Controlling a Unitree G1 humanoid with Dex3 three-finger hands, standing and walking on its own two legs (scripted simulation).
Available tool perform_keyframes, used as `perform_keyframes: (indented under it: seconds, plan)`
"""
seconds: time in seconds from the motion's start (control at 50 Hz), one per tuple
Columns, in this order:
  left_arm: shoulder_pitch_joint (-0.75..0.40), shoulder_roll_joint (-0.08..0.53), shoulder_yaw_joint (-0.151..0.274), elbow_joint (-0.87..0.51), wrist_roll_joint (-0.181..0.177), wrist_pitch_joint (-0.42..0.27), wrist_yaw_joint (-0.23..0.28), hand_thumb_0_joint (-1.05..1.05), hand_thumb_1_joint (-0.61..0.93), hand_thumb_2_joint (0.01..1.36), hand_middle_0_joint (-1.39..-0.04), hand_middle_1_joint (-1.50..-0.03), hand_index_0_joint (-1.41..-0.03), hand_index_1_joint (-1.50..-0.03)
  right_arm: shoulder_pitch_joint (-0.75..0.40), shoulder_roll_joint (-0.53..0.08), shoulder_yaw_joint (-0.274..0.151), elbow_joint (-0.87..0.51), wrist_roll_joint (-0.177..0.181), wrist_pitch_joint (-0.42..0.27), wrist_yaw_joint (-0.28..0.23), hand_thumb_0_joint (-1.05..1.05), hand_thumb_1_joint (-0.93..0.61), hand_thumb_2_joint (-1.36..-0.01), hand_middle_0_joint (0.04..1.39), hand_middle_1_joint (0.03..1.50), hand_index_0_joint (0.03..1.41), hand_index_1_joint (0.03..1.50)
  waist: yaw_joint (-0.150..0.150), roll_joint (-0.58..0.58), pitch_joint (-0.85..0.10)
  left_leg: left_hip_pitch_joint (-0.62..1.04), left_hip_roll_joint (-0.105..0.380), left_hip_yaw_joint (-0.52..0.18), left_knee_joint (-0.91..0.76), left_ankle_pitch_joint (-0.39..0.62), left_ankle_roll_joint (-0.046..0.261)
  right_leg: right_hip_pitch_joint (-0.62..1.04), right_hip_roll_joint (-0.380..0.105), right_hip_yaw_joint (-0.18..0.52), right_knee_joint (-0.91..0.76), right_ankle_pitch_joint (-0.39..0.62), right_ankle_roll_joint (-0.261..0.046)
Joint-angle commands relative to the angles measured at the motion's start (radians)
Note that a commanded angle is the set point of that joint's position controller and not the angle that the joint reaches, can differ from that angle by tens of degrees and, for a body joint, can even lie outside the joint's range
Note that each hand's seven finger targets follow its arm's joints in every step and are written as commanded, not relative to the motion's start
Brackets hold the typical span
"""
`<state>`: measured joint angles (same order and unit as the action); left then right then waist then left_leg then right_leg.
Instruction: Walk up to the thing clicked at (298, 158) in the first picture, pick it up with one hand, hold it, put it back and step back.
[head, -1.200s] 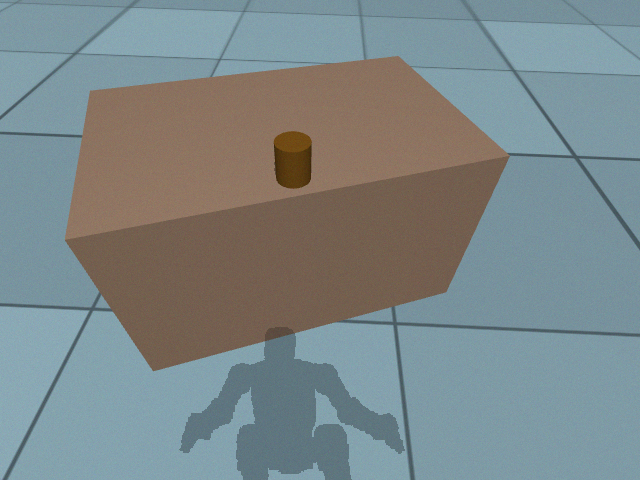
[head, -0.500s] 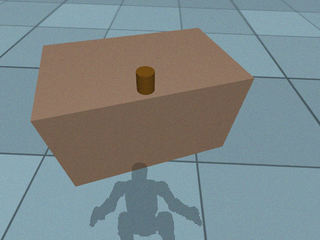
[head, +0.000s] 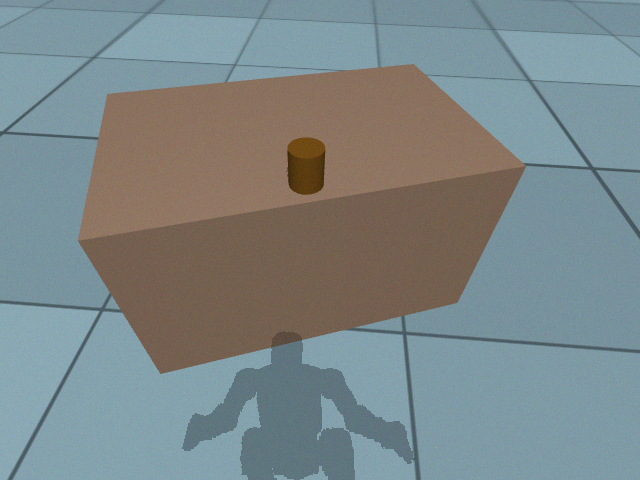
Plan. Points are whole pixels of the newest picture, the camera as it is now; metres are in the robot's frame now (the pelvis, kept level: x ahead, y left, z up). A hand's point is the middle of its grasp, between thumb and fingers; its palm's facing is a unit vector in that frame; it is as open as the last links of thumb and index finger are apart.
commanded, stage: walk up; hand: right
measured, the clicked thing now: (306, 166) +0.83 +0.02 -0.08
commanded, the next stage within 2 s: none
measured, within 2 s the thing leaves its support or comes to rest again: neither
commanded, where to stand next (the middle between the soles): +0.40 +0.12 m, yaw +16 degrees
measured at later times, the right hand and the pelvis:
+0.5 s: hand (437, 465) +0.20 -0.17 -0.14, palm faces -0.18 +0.91 -0.36, open 7.3 cm; pelvis +0.13 +0.08 -0.01, yaw +10 degrees
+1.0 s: hand (374, 295) +0.50 -0.12 -0.15, palm faces -0.35 +0.84 -0.41, open 7.3 cm; pelvis +0.30 +0.10 -0.03, yaw +16 degrees
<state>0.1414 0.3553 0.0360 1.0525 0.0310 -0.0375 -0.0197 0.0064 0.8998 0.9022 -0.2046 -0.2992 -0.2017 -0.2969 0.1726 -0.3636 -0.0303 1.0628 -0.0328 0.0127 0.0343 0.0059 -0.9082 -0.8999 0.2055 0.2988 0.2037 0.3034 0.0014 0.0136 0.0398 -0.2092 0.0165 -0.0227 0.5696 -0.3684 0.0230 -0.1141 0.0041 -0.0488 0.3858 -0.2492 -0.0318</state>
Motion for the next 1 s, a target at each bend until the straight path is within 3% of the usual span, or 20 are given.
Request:
perform_keyframes:
  seconds: [0.0, 0.1, 0.16, 0.2, 0.22, 0.24, 0.26, 0.3, 0.36, 0.5, 0.58, 0.6, 0.62, 0.64, 0.68, 0.74, 0.9, 0.94, 0.96, 0.98]
  plan:
    - [0.031, 0.325, 0.113, -0.130, 0.006, -0.041, 0.020, 0.000, 0.900, 0.900, -0.200, -0.300, -0.200, -0.300, -0.100, -0.232, -0.086, -0.179, -0.020, -0.014, 0.026, 0.000, -0.900, -0.900, 0.200, 0.300, 0.200, 0.300, 0.063, -0.067, 0.124, -0.465, 0.097, -0.092, 0.379, -0.047, -0.006, 0.040, -0.433, 0.421, -0.284, -0.439, -0.226]
    - [0.000, 0.320, 0.116, -0.204, 0.014, -0.056, 0.000, 0.000, 0.900, 0.900, -0.200, -0.300, -0.200, -0.300, 0.001, -0.207, -0.100, -0.205, -0.008, -0.031, 0.059, 0.000, -0.900, -0.900, 0.200, 0.300, 0.200, 0.300, 0.021, -0.144, 0.053, -0.230, 0.125, -0.017, 0.134, 0.028, -0.029, -0.011, -0.306, 0.098, -0.181, -0.128, -0.164]
    - [-0.014, 0.332, 0.116, -0.220, 0.007, -0.045, -0.011, 0.000, 0.900, 0.900, -0.200, -0.300, -0.200, -0.300, 0.105, -0.205, -0.118, -0.194, -0.004, -0.037, 0.057, 0.000, -0.900, -0.900, 0.200, 0.300, 0.200, 0.300, -0.034, -0.144, 0.020, -0.001, 0.060, 0.108, 0.027, 0.191, -0.027, -0.152, -0.249, -0.007, -0.032, -0.137, -0.117]
    - [0.039, 0.272, 0.097, -0.229, 0.014, -0.029, -0.014, 0.000, 0.900, 0.900, -0.200, -0.300, -0.200, -0.300, 0.253, -0.257, -0.147, -0.145, -0.005, -0.046, 0.039, 0.000, -0.900, -0.900, 0.200, 0.300, 0.200, 0.300, -0.089, 0.048, -0.064, 0.241, -0.024, 0.141, 0.032, 0.100, -0.004, -0.281, -0.183, -0.076, 0.280, -0.104, -0.087]
    - [0.084, 0.212, 0.076, -0.238, 0.007, -0.022, -0.018, 0.000, 0.900, 0.900, -0.200, -0.300, -0.200, -0.300, 0.354, -0.314, -0.164, -0.136, -0.010, -0.050, 0.024, 0.000, -0.900, -0.900, 0.200, 0.300, 0.200, 0.300, -0.136, 0.234, -0.065, 0.318, 0.058, -0.045, -0.093, -0.130, 0.055, -0.411, -0.115, -0.116, 0.605, -0.133, -0.054]
    - [0.082, 0.170, 0.064, -0.274, -0.014, -0.022, -0.018, 0.000, 0.900, 0.900, -0.200, -0.300, -0.200, -0.300, 0.361, -0.412, -0.169, -0.181, -0.011, -0.065, 0.017, 0.000, -0.900, -0.900, 0.200, 0.300, 0.200, 0.300, -0.134, 0.410, -0.053, 0.278, 0.314, -0.663, -0.379, -0.346, 0.186, -0.599, 0.034, -0.060, 0.807, -0.377, -0.016]
    - [0.025, 0.278, 0.082, -0.275, -0.007, -0.022, -0.010, 0.000, 0.900, 0.900, -0.200, -0.300, -0.200, -0.300, 0.287, -0.447, -0.176, -0.213, 0.020, -0.064, 0.018, 0.000, -0.900, -0.900, 0.200, 0.300, 0.200, 0.300, -0.112, 0.213, -0.023, 0.128, 0.409, -0.829, -0.438, -0.451, 0.283, -0.547, -0.055, 0.099, 0.846, -0.370, -0.024]
    - [0.112, 0.292, 0.079, -0.223, -0.027, -0.013, -0.013, 0.000, 0.900, 0.900, -0.200, -0.300, -0.200, -0.300, 0.156, -0.368, -0.141, -0.262, 0.019, -0.074, 0.004, 0.000, -0.900, -0.900, 0.200, 0.300, 0.200, 0.300, -0.015, 0.080, 0.032, 0.073, 0.304, -0.524, -0.353, -0.354, 0.223, -0.534, -0.134, 0.109, 0.820, -0.209, -0.027]
    - [0.180, 0.288, 0.093, -0.182, -0.019, -0.006, -0.028, 0.000, 0.900, 0.900, -0.200, -0.300, -0.200, -0.300, 0.148, -0.320, -0.119, -0.275, 0.018, -0.086, -0.001, 0.000, -0.900, -0.900, 0.200, 0.300, 0.200, 0.300, 0.011, 0.135, 0.042, -0.106, 0.214, -0.311, -0.341, -0.196, 0.182, -0.348, -0.131, 0.057, 0.624, -0.134, 0.000]
    - [0.126, 0.254, 0.106, -0.247, -0.006, -0.019, -0.047, 0.000, 0.900, 0.900, -0.200, -0.300, -0.200, -0.300, 0.181, -0.320, -0.120, -0.330, 0.016, -0.100, -0.001, 0.000, -0.900, -0.900, 0.200, 0.300, 0.200, 0.300, -0.003, 0.127, 0.055, -0.125, 0.214, -0.233, -0.283, -0.094, 0.196, -0.261, -0.092, 0.026, 0.334, -0.031, 0.009]
    - [0.287, 0.256, 0.126, -0.214, -0.002, -0.039, -0.036, 0.000, 0.900, 0.900, -0.200, -0.300, -0.200, -0.300, 0.136, -0.261, -0.095, -0.361, 0.015, -0.088, -0.003, 0.000, -0.900, -0.900, 0.200, 0.300, 0.200, 0.300, 0.092, 0.024, -0.007, -0.283, 0.119, -0.124, -0.008, -0.047, 0.125, 0.074, -0.023, -0.019, 0.193, -0.013, -0.006]
    - [0.363, 0.304, 0.143, -0.207, 0.008, -0.053, -0.023, 0.000, 0.900, 0.900, -0.200, -0.300, -0.200, -0.300, 0.174, -0.195, -0.073, -0.363, 0.018, -0.085, -0.006, 0.000, -0.900, -0.900, 0.200, 0.300, 0.200, 0.300, 0.131, -0.181, -0.026, -0.371, 0.034, -0.054, 0.282, -0.038, 0.094, 0.157, -0.115, 0.145, 0.045, -0.207, -0.030]
    - [0.372, 0.392, 0.152, -0.238, 0.012, -0.071, -0.015, 0.000, 0.900, 0.900, -0.200, -0.300, -0.200, -0.300, 0.191, -0.144, -0.055, -0.386, 0.028, -0.087, -0.009, 0.000, -0.900, -0.900, 0.200, 0.300, 0.200, 0.300, 0.112, -0.344, -0.015, -0.546, -0.112, -0.001, 0.549, -0.175, 0.034, 0.179, -0.396, 0.633, -0.169, -0.394, -0.119]
    - [0.280, 0.413, 0.142, -0.267, -0.002, -0.068, -0.016, 0.000, 0.900, 0.900, -0.200, -0.300, -0.200, -0.300, 0.188, -0.232, -0.078, -0.364, 0.019, -0.083, -0.027, 0.000, -0.900, -0.900, 0.200, 0.300, 0.200, 0.300, 0.072, -0.230, 0.018, -0.538, -0.044, -0.089, 0.623, -0.194, 0.029, 0.083, -0.498, 0.787, -0.198, -0.370, -0.232]
    - [0.238, 0.340, 0.123, -0.274, -0.022, -0.070, -0.011, 0.000, 0.900, 0.900, -0.200, -0.300, -0.200, -0.300, 0.195, -0.269, -0.086, -0.314, 0.034, -0.089, -0.024, 0.000, -0.900, -0.900, 0.200, 0.300, 0.200, 0.300, 0.047, -0.074, 0.086, -0.471, 0.011, -0.119, 0.582, -0.063, 0.020, -0.007, -0.381, 0.496, -0.150, -0.169, -0.198]
    - [0.223, 0.308, 0.108, -0.277, -0.019, -0.073, -0.008, 0.000, 0.900, 0.900, -0.200, -0.300, -0.200, -0.300, 0.224, -0.236, -0.085, -0.289, 0.028, -0.087, -0.003, 0.000, -0.900, -0.900, 0.200, 0.300, 0.200, 0.300, 0.022, -0.177, 0.048, -0.357, 0.030, -0.058, 0.428, -0.015, 0.001, -0.050, -0.295, 0.234, -0.093, 0.116, -0.189]
    - [0.240, 0.289, 0.076, -0.312, -0.020, -0.045, 0.013, 0.000, 0.900, 0.900, -0.200, -0.300, -0.200, -0.300, 0.087, -0.160, -0.071, -0.332, 0.025, -0.080, -0.005, 0.000, -0.900, -0.900, 0.200, 0.300, 0.200, 0.300, 0.036, -0.139, -0.029, -0.112, -0.024, 0.092, 0.064, 0.213, 0.006, -0.085, -0.248, 0.017, 0.149, 0.612, -0.150]
    - [0.187, 0.253, 0.051, -0.334, -0.030, -0.035, 0.019, 0.000, 0.900, 0.900, -0.200, -0.300, -0.200, -0.300, 0.191, -0.200, -0.085, -0.289, 0.019, -0.087, -0.020, 0.000, -0.900, -0.900, 0.200, 0.300, 0.200, 0.300, -0.038, -0.046, -0.094, 0.108, -0.039, 0.087, -0.032, 0.351, 0.039, -0.192, -0.197, -0.031, 0.334, 0.479, -0.104]
    - [0.220, 0.199, 0.036, -0.340, -0.036, -0.032, 0.022, 0.000, 0.900, 0.900, -0.200, -0.300, -0.200, -0.300, 0.236, -0.273, -0.104, -0.282, 0.012, -0.091, -0.029, 0.000, -0.900, -0.900, 0.200, 0.300, 0.200, 0.300, -0.061, 0.120, -0.141, 0.222, 0.082, -0.072, -0.076, 0.476, 0.091, -0.298, -0.132, -0.061, 0.512, 0.276, -0.047]
    - [0.284, 0.141, 0.022, -0.342, -0.045, -0.021, 0.022, 0.000, 0.900, 0.900, -0.200, -0.300, -0.200, -0.300, 0.222, -0.331, -0.110, -0.315, 0.009, -0.095, -0.039, 0.000, -0.900, -0.900, 0.200, 0.300, 0.200, 0.300, -0.028, 0.249, -0.202, 0.284, 0.341, -0.446, -0.114, 0.601, 0.198, -0.416, -0.023, 0.004, 0.655, -0.317, 0.000]
